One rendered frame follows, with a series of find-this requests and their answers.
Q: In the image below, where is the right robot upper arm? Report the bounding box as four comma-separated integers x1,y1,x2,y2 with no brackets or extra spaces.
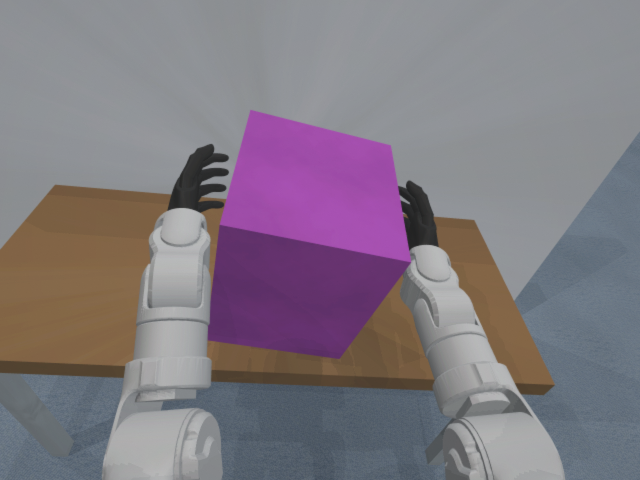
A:
443,412,564,480

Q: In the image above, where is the robot left hand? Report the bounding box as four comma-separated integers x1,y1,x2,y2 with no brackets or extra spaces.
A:
167,144,229,213

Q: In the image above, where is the robot right forearm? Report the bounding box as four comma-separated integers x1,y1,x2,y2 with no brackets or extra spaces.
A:
400,245,565,480

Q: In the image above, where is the carton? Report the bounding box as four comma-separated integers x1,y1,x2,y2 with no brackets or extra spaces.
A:
208,110,411,359

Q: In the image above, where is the left robot upper arm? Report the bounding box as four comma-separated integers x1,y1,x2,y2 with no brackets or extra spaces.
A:
103,408,223,480

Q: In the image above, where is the table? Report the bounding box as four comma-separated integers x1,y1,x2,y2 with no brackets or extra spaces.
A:
0,185,555,465

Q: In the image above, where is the robot left forearm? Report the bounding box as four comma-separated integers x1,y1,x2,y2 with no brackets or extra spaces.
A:
102,208,212,480

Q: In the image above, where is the robot right hand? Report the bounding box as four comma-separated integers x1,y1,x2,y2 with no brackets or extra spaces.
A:
398,180,439,251

